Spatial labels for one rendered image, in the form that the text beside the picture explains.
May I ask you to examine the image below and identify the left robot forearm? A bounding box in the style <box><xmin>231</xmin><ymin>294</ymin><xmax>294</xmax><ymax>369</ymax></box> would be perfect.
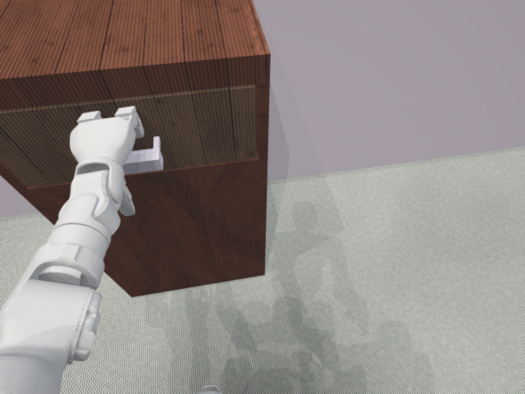
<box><xmin>0</xmin><ymin>158</ymin><xmax>125</xmax><ymax>336</ymax></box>

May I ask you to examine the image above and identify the left robot upper arm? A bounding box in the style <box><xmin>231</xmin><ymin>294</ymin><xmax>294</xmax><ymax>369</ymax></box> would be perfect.
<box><xmin>0</xmin><ymin>279</ymin><xmax>102</xmax><ymax>394</ymax></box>

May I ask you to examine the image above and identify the handle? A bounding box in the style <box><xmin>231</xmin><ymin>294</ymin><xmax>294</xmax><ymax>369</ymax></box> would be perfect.
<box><xmin>123</xmin><ymin>136</ymin><xmax>163</xmax><ymax>175</ymax></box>

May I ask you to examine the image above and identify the drawer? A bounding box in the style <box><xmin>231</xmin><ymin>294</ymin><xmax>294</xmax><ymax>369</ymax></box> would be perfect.
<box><xmin>0</xmin><ymin>85</ymin><xmax>257</xmax><ymax>187</ymax></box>

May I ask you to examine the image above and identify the robot left hand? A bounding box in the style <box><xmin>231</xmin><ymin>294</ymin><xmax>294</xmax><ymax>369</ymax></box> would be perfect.
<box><xmin>70</xmin><ymin>106</ymin><xmax>144</xmax><ymax>216</ymax></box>

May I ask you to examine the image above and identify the cabinet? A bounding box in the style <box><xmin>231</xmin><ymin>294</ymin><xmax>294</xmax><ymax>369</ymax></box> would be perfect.
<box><xmin>0</xmin><ymin>0</ymin><xmax>271</xmax><ymax>297</ymax></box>

